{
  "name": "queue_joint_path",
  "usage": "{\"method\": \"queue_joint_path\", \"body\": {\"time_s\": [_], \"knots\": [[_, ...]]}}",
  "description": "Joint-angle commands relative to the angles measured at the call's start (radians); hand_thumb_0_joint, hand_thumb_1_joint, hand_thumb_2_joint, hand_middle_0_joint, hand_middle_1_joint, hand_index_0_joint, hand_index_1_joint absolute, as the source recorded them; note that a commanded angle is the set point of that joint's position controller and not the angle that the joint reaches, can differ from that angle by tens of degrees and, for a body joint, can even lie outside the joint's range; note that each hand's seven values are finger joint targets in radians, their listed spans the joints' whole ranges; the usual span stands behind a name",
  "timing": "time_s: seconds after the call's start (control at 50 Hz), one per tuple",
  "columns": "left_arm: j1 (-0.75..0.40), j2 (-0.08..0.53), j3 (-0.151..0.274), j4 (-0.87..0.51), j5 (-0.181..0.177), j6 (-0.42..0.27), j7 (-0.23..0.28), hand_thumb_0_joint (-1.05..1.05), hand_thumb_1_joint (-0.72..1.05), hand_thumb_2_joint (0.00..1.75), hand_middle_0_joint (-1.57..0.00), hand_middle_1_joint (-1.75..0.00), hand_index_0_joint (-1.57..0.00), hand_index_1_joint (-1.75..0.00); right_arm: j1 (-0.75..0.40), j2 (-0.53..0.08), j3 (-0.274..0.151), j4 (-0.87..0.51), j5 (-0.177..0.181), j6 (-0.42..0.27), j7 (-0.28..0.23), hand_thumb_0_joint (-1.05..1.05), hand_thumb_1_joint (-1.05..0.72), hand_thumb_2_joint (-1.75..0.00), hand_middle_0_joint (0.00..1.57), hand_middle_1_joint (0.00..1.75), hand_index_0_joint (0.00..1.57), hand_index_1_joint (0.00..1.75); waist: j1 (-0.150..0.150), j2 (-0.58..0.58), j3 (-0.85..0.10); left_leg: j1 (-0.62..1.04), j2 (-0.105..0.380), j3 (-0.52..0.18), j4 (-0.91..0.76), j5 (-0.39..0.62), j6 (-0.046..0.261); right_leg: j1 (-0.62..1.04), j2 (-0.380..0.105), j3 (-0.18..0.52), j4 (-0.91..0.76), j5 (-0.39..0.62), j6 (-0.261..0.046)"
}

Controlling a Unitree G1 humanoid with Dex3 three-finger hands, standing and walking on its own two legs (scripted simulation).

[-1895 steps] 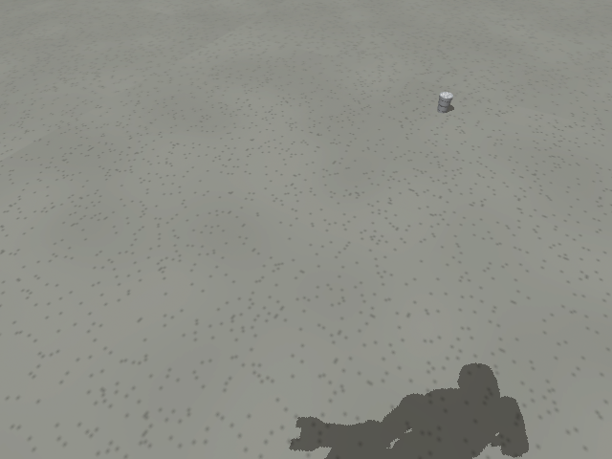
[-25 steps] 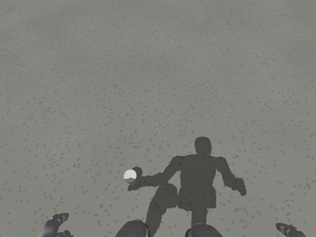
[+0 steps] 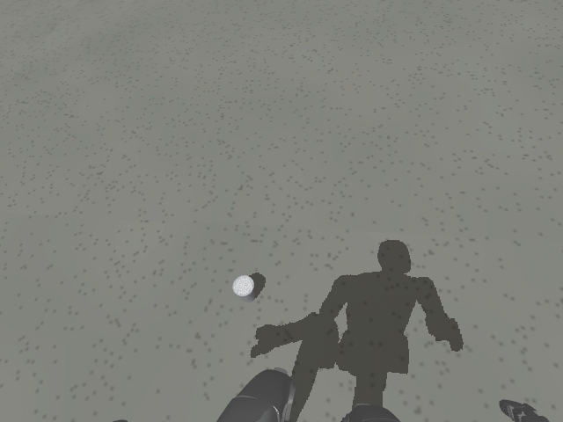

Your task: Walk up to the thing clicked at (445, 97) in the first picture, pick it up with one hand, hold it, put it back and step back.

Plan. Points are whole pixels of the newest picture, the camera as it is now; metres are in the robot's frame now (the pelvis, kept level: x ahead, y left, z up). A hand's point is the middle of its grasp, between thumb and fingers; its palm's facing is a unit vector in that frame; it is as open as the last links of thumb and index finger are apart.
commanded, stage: step back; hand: left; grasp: from above
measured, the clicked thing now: (246, 290) +0.53 +0.27 -0.71
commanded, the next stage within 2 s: none
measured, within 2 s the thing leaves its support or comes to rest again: neither
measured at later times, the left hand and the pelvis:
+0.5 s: hand out of the picture -0.05 +0.32 -0.14, palm faces +0.07 -0.92 -0.39, open 7.4 cm; pelvis -0.15 +0.04 +0.00, yaw +2 degrees
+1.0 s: hand out of the picture -0.21 +0.30 -0.13, palm faces -0.02 -0.89 -0.45, open 7.4 cm; pelvis -0.31 +0.03 +0.00, yaw +1 degrees
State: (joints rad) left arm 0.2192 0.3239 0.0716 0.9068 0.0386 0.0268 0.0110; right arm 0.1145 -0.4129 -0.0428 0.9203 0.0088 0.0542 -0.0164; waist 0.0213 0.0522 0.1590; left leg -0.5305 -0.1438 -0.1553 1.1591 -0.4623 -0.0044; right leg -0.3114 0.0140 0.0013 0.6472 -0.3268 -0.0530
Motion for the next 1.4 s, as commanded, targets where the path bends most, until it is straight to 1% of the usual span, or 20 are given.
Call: {"method": "queue_joint_path", "body": {"time_s": [0.0, 0.12, 0.24, 0.28, 0.32, 0.38, 0.58, 0.68, 0.72, 0.74, 0.82, 0.88, 1.0, 1.04, 1.06, 1.08, 1.1, 1.18, 1.3, 1.38], "knots": [[0.009, 0.248, 0.075, -0.125, -0.010, -0.037, 0.041, 0.00, 0.90, 0.90, -0.20, -0.30, -0.20, -0.30, 0.018, -0.158, -0.029, -0.074, -0.011, -0.024, -0.027, 0.00, -0.90, -0.90, 0.20, 0.30, 0.20, 0.30, 0.025, -0.157, -0.229, -0.125, 0.025, -0.021, -0.041, -0.017, -0.005, 0.381, -0.246, 0.248, -0.100, 0.730, -0.115], [0.053, 0.276, 0.081, -0.148, -0.020, -0.025, 0.050, 0.00, 0.90, 0.90, -0.20, -0.30, -0.20, -0.30, 0.010, -0.157, -0.036, -0.104, -0.023, -0.030, -0.022, 0.00, -0.90, -0.90, 0.20, 0.30, 0.20, 0.30, 0.059, -0.210, -0.252, -0.007, 0.096, 0.051, -0.286, -0.071, -0.001, 0.398, -0.320, 0.279, -0.083, 0.787, -0.188], [-0.131, 0.317, 0.067, -0.200, -0.024, -0.012, 0.032, 0.00, 0.90, 0.90, -0.20, -0.30, -0.20, -0.30, 0.178, -0.165, -0.062, -0.047, -0.031, -0.020, 0.008, 0.00, -0.90, -0.90, 0.20, 0.30, 0.20, 0.30, -0.069, -0.178, -0.259, 0.348, 0.122, 0.148, -0.590, 0.195, 0.046, 0.042, -0.251, 0.188, -0.066, 0.339, -0.083], [-0.124, 0.249, 0.050, -0.210, -0.029, -0.010, 0.032, 0.00, 0.90, 0.90, -0.20, -0.30, -0.20, -0.30, 0.106, -0.266, -0.085, -0.084, -0.049, -0.019, 0.014, 0.00, -0.90, -0.90, 0.20, 0.30, 0.20, 0.30, -0.070, 0.148, -0.198, 0.343, 0.399, -0.264, -0.793, 0.312, 0.191, -0.194, 0.005, 0.046, 0.203, -0.112, 0.020], [-0.136, 0.280, 0.072, -0.177, -0.016, -0.004, 0.045, 0.00, 0.90, 0.90, -0.20, -0.30, -0.20, -0.30, 0.032, -0.324, -0.095, -0.110, -0.050, -0.024, 0.013, 0.00, -0.90, -0.90, 0.20, 0.30, 0.20, 0.30, -0.081, 0.167, -0.146, 0.133, 0.555, -0.421, -0.877, 0.313, 0.349, -0.138, 0.090, 0.156, 0.581, -0.352, 0.043], [-0.044, 0.264, 0.076, -0.118, -0.035, 0.003, 0.034, 0.00, 0.90, 0.90, -0.20, -0.30, -0.20, -0.30, -0.092, -0.216, -0.063, -0.144, -0.059, -0.029, 0.002, 0.00, -0.90, -0.90, 0.20, 0.30, 0.20, 0.30, 0.007, 0.052, -0.070, 0.122, 0.384, -0.134, -0.846, 0.304, 0.211, -0.197, 0.105, 0.197, 0.683, -0.180, 0.030], [0.025, 0.237, 0.053, -0.120, -0.025, -0.020, 0.018, 0.00, 0.90, 0.90, -0.20, -0.30, -0.20, -0.30, 0.011, -0.215, -0.081, -0.145, -0.040, -0.024, 0.005, 0.00, -0.90, -0.90, 0.20, 0.30, 0.20, 0.30, -0.052, 0.146, -0.239, 0.482, 0.415, -0.074, -0.740, 0.364, 0.253, -0.103, -0.012, 0.076, 0.174, -0.194, 0.098], [0.199, 0.261, 0.070, -0.012, -0.009, -0.024, 0.012, 0.00, 0.90, 0.90, -0.20, -0.30, -0.20, -0.30, -0.042, -0.219, -0.086, -0.151, -0.028, 0.009, 0.011, 0.00, -0.90, -0.90, 0.20, 0.30, 0.20, 0.30, 0.012, 0.088, -0.271, 0.237, 0.344, -0.011, -0.690, 0.127, 0.139, 0.197, 0.004, -0.002, -0.212, 0.035, 0.036], [0.120, 0.403, 0.105, -0.068, 0.010, -0.016, 0.006, 0.00, 0.90, 0.90, -0.20, -0.30, -0.20, -0.30, -0.104, -0.141, -0.069, -0.175, -0.015, 0.005, 0.011, 0.00, -0.90, -0.90, 0.20, 0.30, 0.20, 0.30, 0.061, -0.332, -0.128, -0.004, 0.071, 0.116, -0.307, -0.066, 0.009, -0.015, -0.314, 0.522, -0.395, -0.252, -0.143], [-0.008, 0.481, 0.114, -0.123, 0.017, -0.017, 0.014, 0.00, 0.90, 0.90, -0.20, -0.30, -0.20, -0.30, -0.101, -0.185, -0.089, -0.173, -0.026, 0.010, -0.003, 0.00, -0.90, -0.90, 0.20, 0.30, 0.20, 0.30, 0.061, -0.398, -0.031, 0.066, 0.090, -0.003, -0.061, -0.106, -0.023, -0.272, -0.473, 0.680, -0.484, -0.311, -0.264], [-0.201, 0.291, 0.080, -0.164, 0.007, -0.024, 0.024, 0.00, 0.90, 0.90, -0.20, -0.30, -0.20, -0.30, 0.091, -0.147, -0.071, -0.074, -0.003, 0.004, 0.002, 0.00, -0.90, -0.90, 0.20, 0.30, 0.20, 0.30, -0.090, -0.177, -0.054, 0.066, -0.013, -0.032, 0.071, 0.068, -0.011, -0.140, -0.194, 0.157, -0.295, 0.117, -0.082], [-0.050, 0.281, 0.076, -0.159, 0.013, -0.024, 0.025, 0.00, 0.90, 0.90, -0.20, -0.30, -0.20, -0.30, 0.055, -0.156, -0.056, -0.104, -0.008, -0.011, -0.007, 0.00, -0.90, -0.90, 0.20, 0.30, 0.20, 0.30, 0.007, -0.191, -0.121, 0.020, 0.019, 0.022, -0.052, 0.020, -0.027, 0.071, -0.192, 0.172, -0.221, 0.231, -0.089], [-0.058, 0.295, 0.078, -0.167, -0.008, 0.006, 0.039, 0.00, 0.90, 0.90, -0.20, -0.30, -0.20, -0.30, 0.133, -0.139, -0.056, -0.094, -0.032, -0.033, -0.012, 0.00, -0.90, -0.90, 0.20, 0.30, 0.20, 0.30, 0.005, -0.287, -0.251, 0.161, 0.135, 0.114, -0.602, 0.034, -0.002, 0.284, -0.273, 0.198, -0.036, 0.535, -0.112], [-0.093, 0.279, 0.056, -0.187, -0.020, 0.023, 0.031, 0.00, 0.90, 0.90, -0.20, -0.30, -0.20, -0.30, 0.187, -0.168, -0.077, -0.060, -0.042, -0.032, -0.012, 0.00, -0.90, -0.90, 0.20, 0.30, 0.20, 0.30, -0.025, -0.203, -0.241, 0.313, 0.126, 0.124, -0.791, 0.299, 0.013, 0.133, -0.216, 0.153, 0.046, 0.433, -0.053], [-0.055, 0.249, 0.044, -0.192, -0.026, 0.026, 0.029, 0.00, 0.90, 0.90, -0.20, -0.30, -0.20, -0.30, 0.164, -0.241, -0.097, -0.069, -0.055, -0.028, -0.010, 0.00, -0.90, -0.90, 0.20, 0.30, 0.20, 0.30, -0.006, -0.019, -0.243, 0.406, 0.289, -0.116, -0.787, 0.427, 0.069, -0.057, -0.116, 0.090, 0.157, 0.205, 0.001], [-0.088, 0.229, 0.039, -0.201, -0.037, 0.022, 0.035, 0.00, 0.90, 0.90, -0.20, -0.30, -0.20, -0.30, 0.093, -0.327, -0.104, -0.102, -0.058, -0.022, 0.003, 0.00, -0.90, -0.90, 0.20, 0.30, 0.20, 0.30, -0.010, 0.200, -0.208, 0.376, 0.460, -0.316, -0.812, 0.560, 0.193, -0.204, 0.047, -0.027, 0.308, -0.247, 0.038], [-0.174, 0.274, 0.062, -0.202, -0.019, 0.021, 0.049, 0.00, 0.90, 0.90, -0.20, -0.30, -0.20, -0.30, 0.083, -0.381, -0.110, -0.116, -0.057, -0.025, 0.006, 0.00, -0.90, -0.90, 0.20, 0.30, 0.20, 0.30, -0.083, 0.239, -0.185, 0.186, 0.556, -0.440, -0.851, 0.519, 0.320, -0.124, 0.041, 0.109, 0.487, -0.371, 0.052], [-0.050, 0.264, 0.057, -0.129, -0.043, 0.024, 0.032, 0.00, 0.90, 0.90, -0.20, -0.30, -0.20, -0.30, -0.042, -0.208, -0.065, -0.139, -0.056, -0.034, -0.011, 0.00, -0.90, -0.90, 0.20, 0.30, 0.20, 0.30, 0.030, 0.079, -0.149, 0.277, 0.345, -0.047, -0.722, 0.662, 0.195, -0.199, 0.088, 0.179, 0.655, -0.165, 0.032], [-0.076, 0.225, 0.036, -0.132, -0.021, -0.020, 0.023, 0.00, 0.90, 0.90, -0.20, -0.30, -0.20, -0.30, 0.070, -0.199, -0.072, -0.116, -0.043, -0.032, -0.007, 0.00, -0.90, -0.90, 0.20, 0.30, 0.20, 0.30, -0.052, 0.129, -0.236, 0.543, 0.388, -0.072, -0.654, 0.606, 0.247, -0.147, 0.003, 0.086, 0.172, -0.195, 0.081], [0.033, 0.227, 0.044, -0.037, -0.005, -0.049, 0.022, 0.00, 0.90, 0.90, -0.20, -0.30, -0.20, -0.30, 0.006, -0.205, -0.063, -0.110, -0.029, -0.011, 0.003, 0.00, -0.90, -0.90, 0.20, 0.30, 0.20, 0.30, -0.005, 0.081, -0.274, 0.371, 0.331, 0.005, -0.513, 0.461, 0.156, 0.161, 0.010, 0.012, -0.347, 0.098, 0.042]]}}
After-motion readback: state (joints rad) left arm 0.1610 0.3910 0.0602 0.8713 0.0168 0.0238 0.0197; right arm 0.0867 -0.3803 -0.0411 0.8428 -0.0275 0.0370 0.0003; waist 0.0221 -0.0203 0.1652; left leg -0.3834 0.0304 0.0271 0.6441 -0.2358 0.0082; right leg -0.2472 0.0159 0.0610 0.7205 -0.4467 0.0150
